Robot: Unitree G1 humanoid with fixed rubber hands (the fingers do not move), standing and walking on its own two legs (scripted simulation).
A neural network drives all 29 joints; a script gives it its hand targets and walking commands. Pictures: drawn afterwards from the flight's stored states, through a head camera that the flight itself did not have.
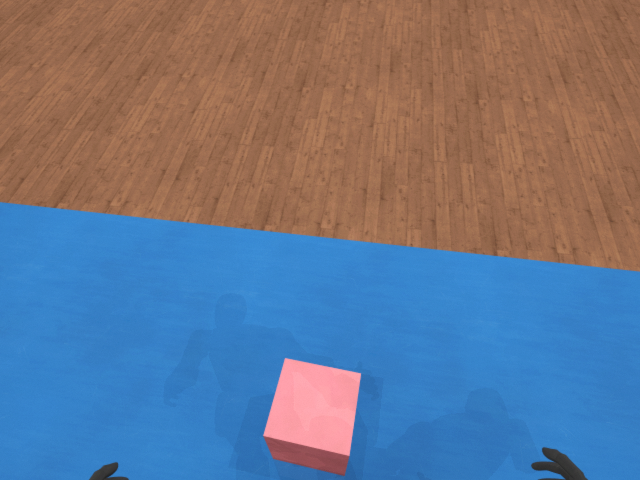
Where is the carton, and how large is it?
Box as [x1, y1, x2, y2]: [263, 358, 360, 475]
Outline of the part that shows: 285,358 263,435 273,458 344,475 349,455 360,373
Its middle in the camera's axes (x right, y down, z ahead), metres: -0.01 +0.49 +1.07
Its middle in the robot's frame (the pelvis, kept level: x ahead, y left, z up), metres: +0.38 +0.03 -0.66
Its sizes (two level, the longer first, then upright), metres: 0.210 0.200 0.250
